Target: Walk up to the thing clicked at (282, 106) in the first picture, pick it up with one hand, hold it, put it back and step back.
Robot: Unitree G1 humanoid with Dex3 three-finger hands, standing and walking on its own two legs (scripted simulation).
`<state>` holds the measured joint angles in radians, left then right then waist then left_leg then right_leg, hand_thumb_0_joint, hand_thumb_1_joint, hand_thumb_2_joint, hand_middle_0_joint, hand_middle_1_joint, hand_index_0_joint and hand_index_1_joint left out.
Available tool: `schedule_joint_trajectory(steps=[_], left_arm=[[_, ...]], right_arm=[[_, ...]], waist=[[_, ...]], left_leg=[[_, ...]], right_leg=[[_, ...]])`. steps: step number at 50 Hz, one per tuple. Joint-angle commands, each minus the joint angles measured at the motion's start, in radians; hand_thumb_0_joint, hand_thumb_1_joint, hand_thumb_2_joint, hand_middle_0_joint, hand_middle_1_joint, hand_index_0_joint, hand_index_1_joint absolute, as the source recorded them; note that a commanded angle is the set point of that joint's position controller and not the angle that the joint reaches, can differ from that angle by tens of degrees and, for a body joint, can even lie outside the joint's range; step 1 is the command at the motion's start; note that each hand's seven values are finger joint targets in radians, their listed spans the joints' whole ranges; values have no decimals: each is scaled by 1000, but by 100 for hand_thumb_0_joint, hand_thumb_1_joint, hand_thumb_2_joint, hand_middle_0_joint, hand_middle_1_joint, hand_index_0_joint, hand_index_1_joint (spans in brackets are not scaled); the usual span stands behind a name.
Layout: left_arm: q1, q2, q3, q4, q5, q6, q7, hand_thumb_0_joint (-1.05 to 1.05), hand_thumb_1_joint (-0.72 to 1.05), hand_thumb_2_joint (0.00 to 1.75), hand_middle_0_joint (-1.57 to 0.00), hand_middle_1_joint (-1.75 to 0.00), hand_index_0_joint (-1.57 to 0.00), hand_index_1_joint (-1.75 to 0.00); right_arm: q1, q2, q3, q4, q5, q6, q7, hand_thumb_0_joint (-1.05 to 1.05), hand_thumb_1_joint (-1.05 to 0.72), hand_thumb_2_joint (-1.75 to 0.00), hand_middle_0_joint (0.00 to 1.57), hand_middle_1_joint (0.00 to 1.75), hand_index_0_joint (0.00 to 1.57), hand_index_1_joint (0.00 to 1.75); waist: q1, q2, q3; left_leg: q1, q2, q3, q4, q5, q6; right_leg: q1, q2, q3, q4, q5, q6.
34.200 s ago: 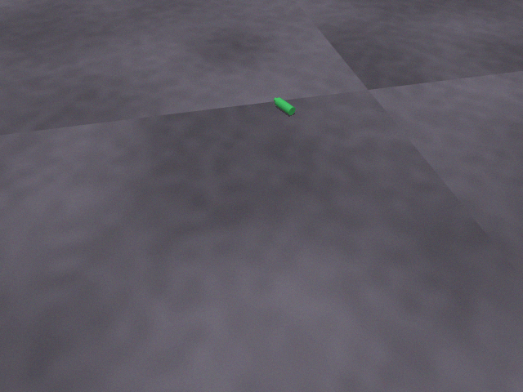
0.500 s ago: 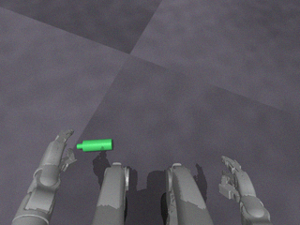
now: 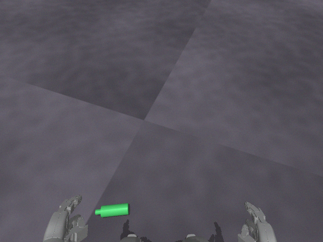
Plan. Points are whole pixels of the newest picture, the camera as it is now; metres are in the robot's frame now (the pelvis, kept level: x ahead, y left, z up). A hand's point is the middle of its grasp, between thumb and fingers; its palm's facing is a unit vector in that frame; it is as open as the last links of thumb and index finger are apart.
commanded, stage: home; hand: left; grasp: from above
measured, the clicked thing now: (112, 210) +0.39 +0.24 -0.67
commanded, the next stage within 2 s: none
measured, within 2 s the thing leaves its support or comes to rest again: neither
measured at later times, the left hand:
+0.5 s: hand (84, 237) +0.16 +0.17 -0.03, palm faces +0.06 -0.98 -0.20, open 7.4 cm
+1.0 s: hand (85, 239) +0.16 +0.17 -0.03, palm faces +0.05 -0.98 -0.20, open 7.4 cm
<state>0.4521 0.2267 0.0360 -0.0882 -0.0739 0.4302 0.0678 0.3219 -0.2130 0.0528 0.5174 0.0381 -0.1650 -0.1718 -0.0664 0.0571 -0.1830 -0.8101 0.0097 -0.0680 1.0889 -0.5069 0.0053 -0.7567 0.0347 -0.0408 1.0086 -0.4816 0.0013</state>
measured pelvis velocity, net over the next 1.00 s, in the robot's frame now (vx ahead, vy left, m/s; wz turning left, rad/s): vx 0.00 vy -0.01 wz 0.01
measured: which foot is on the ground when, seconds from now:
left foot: down 0.00-1.00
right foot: down 0.00-1.00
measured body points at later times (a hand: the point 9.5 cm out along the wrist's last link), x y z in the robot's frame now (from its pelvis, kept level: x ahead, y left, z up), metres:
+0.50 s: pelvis +0.01 -0.01 +0.01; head +0.02 +0.00 +0.46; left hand +0.16 +0.23 -0.02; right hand +0.18 -0.24 -0.04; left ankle +0.01 +0.11 -0.67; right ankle +0.01 -0.13 -0.67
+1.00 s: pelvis +0.00 -0.01 +0.01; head +0.01 -0.01 +0.46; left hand +0.15 +0.22 -0.02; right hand +0.16 -0.25 -0.05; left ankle +0.01 +0.11 -0.67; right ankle +0.01 -0.13 -0.67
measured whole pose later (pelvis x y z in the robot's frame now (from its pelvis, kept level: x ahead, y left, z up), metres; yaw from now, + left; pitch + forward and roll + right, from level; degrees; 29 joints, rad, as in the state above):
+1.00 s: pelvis +0.00 -0.01 +0.01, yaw +1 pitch +9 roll -2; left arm 0.50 0.22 0.02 -0.11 -0.06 0.45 0.01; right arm 0.30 -0.23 0.04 0.54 0.02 -0.24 -0.18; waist -0.04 0.05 -0.16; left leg -0.68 0.01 -0.07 1.01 -0.48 -0.01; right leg -0.63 0.03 -0.04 0.95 -0.47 -0.01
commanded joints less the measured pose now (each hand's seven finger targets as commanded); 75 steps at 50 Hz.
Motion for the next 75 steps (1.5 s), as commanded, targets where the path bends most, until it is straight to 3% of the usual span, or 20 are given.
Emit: schedule_joint_trajectory(steps=[1,4,9,19,27,33,44,52,59,75], left_arm=[[39,92,51,-215,12,-32,-4,0,90,90,-20,-30,-20,-30],[48,87,44,-223,15,-28,-17,0,90,90,-20,-30,-20,-30],[27,96,45,-214,23,-26,-36,0,90,90,-20,-30,-20,-30],[14,104,50,-211,28,-37,-44,0,90,90,-20,-30,-20,-30],[13,105,53,-211,27,-41,-41,0,90,90,-20,-30,-20,-30],[11,104,42,-217,27,-42,-43,0,90,90,-20,-30,-20,-30],[20,104,53,-201,27,-33,-43,0,90,90,-20,-30,-20,-30],[12,106,50,-213,26,-33,-45,0,90,90,-20,-30,-20,-30],[15,101,48,-206,26,-35,-45,0,90,90,-20,-30,-20,-30],[29,109,53,-220,26,-34,-40,0,90,90,-20,-30,-20,-30]], right_arm=[[-70,-111,-54,-167,-15,-75,-23,0,-90,-90,20,30,20,30],[-78,-112,-57,-174,-19,-87,-24,0,-90,-90,20,30,20,30],[-78,-125,-65,-166,-23,-108,-25,0,-90,-90,20,30,20,30],[-92,-130,-64,-148,-29,-128,-20,0,-90,-90,20,30,20,30],[-101,-130,-63,-151,-31,-133,-19,0,-90,-90,20,30,20,30],[-95,-129,-65,-144,-30,-132,-21,0,-90,-90,20,30,20,30],[-103,-127,-64,-148,-28,-137,-25,0,-90,-90,20,30,20,30],[-99,-127,-67,-145,-29,-141,-26,0,-90,-90,20,30,20,30],[-102,-128,-66,-148,-28,-139,-26,0,-90,-90,20,30,20,30],[-100,-126,-67,-148,-27,-135,-28,0,-90,-90,20,30,20,30]], waist=[[18,1,-83],[14,-24,-38],[9,-22,-14],[22,-2,-48],[28,-20,-36],[25,-18,-57],[31,-18,-12],[21,-22,-29],[29,-20,-12],[32,-32,-47]], left_leg=[[192,-7,4,-223,268,8],[186,-13,6,-247,204,15],[211,-14,15,-251,224,15],[246,-16,11,-254,271,10],[220,-19,12,-255,223,13],[227,-18,15,-243,252,14],[197,-20,23,-257,160,14],[207,-18,26,-249,171,16],[197,-13,15,-263,153,12],[211,-16,18,-244,206,14]], right_leg=[[131,11,-27,-191,227,-14],[140,9,-24,-228,173,-9],[138,4,-22,-231,186,-7],[173,2,-19,-219,230,-8],[168,-1,-14,-231,195,-6],[172,-3,-11,-225,222,-6],[147,-6,-9,-245,137,-4],[147,-5,-6,-241,149,-3],[140,0,-12,-228,126,-7],[155,-2,-8,-230,175,-6]])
